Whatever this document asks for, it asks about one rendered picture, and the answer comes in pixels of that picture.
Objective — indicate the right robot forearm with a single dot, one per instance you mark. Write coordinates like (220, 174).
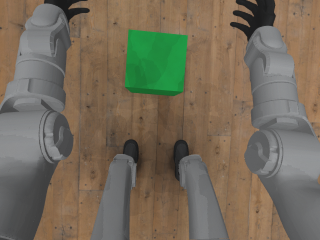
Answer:
(273, 83)

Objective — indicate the carton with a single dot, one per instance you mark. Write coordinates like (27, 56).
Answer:
(155, 62)

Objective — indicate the robot right foot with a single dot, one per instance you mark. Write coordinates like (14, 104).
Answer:
(180, 151)

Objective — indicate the right robot hand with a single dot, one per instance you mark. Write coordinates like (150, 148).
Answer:
(263, 15)

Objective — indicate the robot left upper arm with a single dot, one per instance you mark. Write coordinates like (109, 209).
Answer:
(32, 143)

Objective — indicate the left robot hand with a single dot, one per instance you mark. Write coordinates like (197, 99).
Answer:
(65, 4)

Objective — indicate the robot right upper arm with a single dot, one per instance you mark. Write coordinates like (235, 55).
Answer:
(288, 165)

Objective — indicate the left robot forearm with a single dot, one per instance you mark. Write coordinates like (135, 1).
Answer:
(40, 64)

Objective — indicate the right robot shin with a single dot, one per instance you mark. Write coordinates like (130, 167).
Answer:
(191, 157)

